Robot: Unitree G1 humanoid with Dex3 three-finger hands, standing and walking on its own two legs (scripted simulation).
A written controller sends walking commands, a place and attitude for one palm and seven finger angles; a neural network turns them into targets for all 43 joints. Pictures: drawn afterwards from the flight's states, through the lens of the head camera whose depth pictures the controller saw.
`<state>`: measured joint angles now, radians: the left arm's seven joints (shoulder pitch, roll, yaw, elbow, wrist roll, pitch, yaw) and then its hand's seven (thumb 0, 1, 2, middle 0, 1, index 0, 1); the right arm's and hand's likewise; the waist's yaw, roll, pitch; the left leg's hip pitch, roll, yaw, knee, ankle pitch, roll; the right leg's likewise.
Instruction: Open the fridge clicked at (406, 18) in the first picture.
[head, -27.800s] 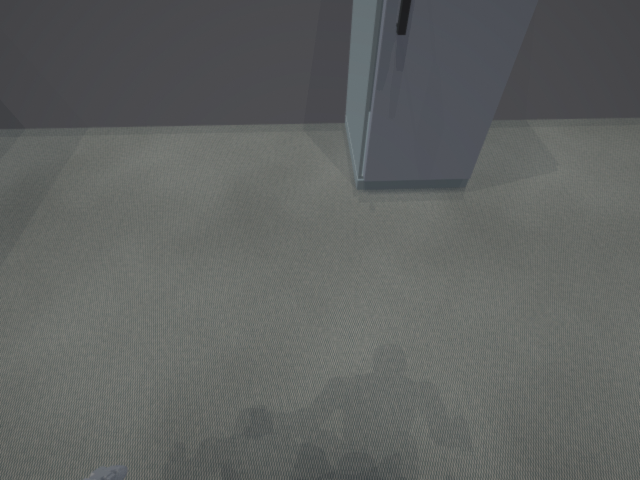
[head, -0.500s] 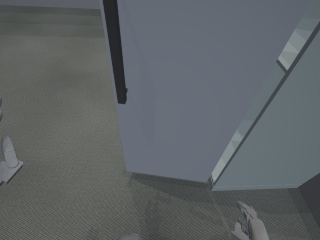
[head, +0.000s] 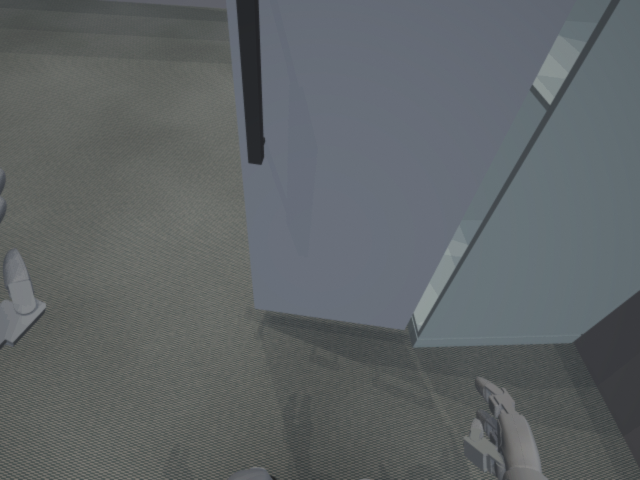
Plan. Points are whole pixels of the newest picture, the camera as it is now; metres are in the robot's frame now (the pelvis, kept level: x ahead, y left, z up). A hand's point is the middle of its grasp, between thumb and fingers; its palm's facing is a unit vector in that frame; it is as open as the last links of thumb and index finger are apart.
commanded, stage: stop stepping back and stand still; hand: left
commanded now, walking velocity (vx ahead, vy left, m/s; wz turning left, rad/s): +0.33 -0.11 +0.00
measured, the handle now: (254, 62) +0.68 +0.17 +0.18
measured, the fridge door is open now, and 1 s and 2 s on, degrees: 80 80 80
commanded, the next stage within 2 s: let the arm hang, fingers relaxed in 0.66 s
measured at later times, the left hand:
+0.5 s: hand (3, 391) +0.15 +0.26 +0.17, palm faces +0.42 -0.80 -0.42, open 7.4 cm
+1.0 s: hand out of the picture +0.05 +0.21 -0.13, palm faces -0.06 -0.96 -0.28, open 7.4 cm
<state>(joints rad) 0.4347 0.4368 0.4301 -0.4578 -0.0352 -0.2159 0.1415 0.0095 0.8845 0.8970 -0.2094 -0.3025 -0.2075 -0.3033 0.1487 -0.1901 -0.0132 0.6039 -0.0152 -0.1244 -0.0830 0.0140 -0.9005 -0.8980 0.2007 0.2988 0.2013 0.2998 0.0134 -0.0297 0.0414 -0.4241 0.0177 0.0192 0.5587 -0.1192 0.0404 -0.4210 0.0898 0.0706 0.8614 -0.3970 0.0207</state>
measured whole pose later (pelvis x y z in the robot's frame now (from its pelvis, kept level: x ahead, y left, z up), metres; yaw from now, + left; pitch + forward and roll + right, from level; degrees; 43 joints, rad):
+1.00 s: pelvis -0.07 +0.01 +0.00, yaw +0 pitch -1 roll -1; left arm 0.22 0.27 -0.01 0.75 0.03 0.05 0.00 0.01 0.90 0.90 -0.20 -0.30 -0.20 -0.30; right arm 0.12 -0.30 0.00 0.86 -0.03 0.00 0.01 0.01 -0.90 -0.90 0.20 0.30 0.20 0.30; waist -0.03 0.01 0.02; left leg -0.37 -0.01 0.01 0.59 -0.19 0.03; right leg -0.25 0.01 -0.05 0.60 -0.33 -0.03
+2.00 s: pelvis -0.02 +0.01 +0.02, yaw -2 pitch +0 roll +0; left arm 0.11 0.31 0.00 1.12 0.01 -0.02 0.01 0.00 0.90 0.90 -0.20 -0.30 -0.20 -0.30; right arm 0.10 -0.32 -0.01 1.13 -0.02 -0.01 -0.01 0.01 -0.90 -0.90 0.20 0.30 0.20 0.30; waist -0.02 -0.02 0.04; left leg -0.17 -0.02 0.04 0.32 -0.14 0.03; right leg -0.04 0.01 -0.01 0.29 -0.24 -0.01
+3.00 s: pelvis -0.02 -0.02 +0.02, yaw -3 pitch -1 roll +0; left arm 0.14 0.31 0.01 1.14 0.01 -0.02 0.02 0.00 0.90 0.90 -0.20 -0.30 -0.20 -0.30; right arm 0.12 -0.31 -0.01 1.14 -0.02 0.00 -0.02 0.01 -0.90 -0.90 0.20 0.30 0.20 0.30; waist -0.02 0.00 0.05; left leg -0.13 0.02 0.04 0.31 -0.15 -0.01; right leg 0.00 0.05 0.00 0.26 -0.23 -0.05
